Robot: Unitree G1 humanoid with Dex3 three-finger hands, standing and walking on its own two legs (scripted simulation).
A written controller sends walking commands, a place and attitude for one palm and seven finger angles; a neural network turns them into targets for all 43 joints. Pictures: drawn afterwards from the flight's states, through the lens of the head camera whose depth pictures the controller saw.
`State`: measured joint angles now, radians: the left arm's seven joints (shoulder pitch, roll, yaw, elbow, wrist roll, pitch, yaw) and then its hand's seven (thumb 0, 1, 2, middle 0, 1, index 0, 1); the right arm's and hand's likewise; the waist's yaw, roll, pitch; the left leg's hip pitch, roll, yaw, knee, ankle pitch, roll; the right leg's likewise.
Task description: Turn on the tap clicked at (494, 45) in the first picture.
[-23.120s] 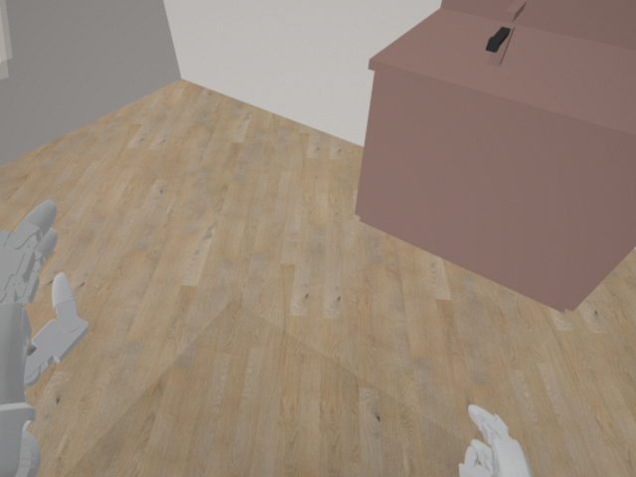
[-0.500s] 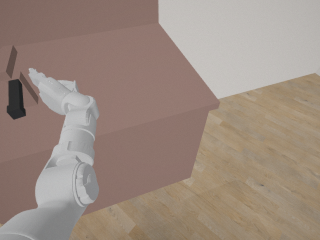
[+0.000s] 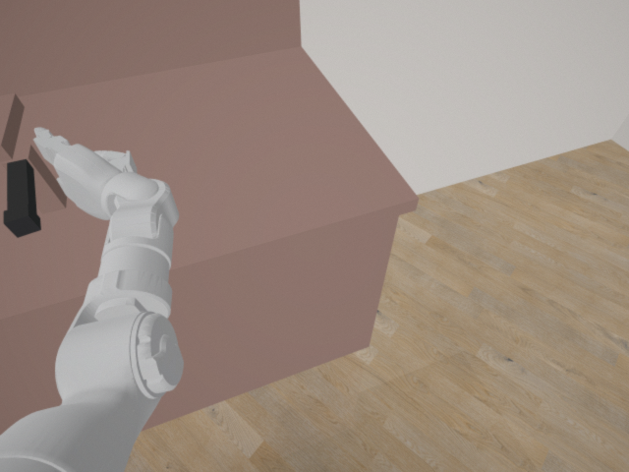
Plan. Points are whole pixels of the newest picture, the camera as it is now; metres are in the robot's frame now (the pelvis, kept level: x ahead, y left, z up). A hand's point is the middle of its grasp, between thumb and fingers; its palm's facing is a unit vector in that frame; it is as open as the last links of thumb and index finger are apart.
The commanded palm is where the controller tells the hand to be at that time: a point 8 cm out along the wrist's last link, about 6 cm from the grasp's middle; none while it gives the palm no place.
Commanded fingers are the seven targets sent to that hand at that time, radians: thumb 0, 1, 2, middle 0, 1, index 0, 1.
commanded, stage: lift the hand up off the lever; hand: left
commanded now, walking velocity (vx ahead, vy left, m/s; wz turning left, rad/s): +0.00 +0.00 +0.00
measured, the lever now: (22, 220) +0.42 +0.37 +0.11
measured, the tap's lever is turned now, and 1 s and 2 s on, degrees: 8 8 8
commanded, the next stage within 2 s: draw the hand back beside the body in 0.96 s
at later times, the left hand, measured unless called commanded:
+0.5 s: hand (117, 154) +0.46 +0.23 +0.18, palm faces +0.82 -0.56 -0.09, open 7.8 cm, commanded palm +0.41 +0.25 +0.18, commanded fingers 0.00 0.90 0.90 -0.15 -0.15 -0.15 -0.15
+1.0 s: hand (113, 151) +0.46 +0.22 +0.19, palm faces +0.81 -0.57 -0.10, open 7.8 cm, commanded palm +0.40 +0.25 +0.19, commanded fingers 0.00 0.90 0.90 -0.15 -0.15 -0.15 -0.15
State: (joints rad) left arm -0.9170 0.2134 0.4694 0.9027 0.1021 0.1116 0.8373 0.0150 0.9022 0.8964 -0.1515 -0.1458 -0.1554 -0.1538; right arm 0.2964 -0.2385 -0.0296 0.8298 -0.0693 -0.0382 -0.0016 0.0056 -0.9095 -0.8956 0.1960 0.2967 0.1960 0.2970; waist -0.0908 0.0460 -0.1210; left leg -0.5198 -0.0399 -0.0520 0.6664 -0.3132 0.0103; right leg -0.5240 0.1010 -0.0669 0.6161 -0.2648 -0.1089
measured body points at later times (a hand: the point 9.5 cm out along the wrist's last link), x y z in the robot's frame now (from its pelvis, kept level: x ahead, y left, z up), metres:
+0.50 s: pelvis +0.01 +0.00 +0.01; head +0.02 -0.02 +0.46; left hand +0.41 +0.25 +0.19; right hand +0.11 -0.25 -0.13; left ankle +0.01 +0.11 -0.72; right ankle +0.02 -0.04 -0.72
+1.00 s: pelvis +0.00 +0.00 +0.01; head +0.01 -0.02 +0.46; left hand +0.41 +0.25 +0.20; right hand +0.11 -0.25 -0.13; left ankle +0.01 +0.11 -0.72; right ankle +0.02 -0.04 -0.72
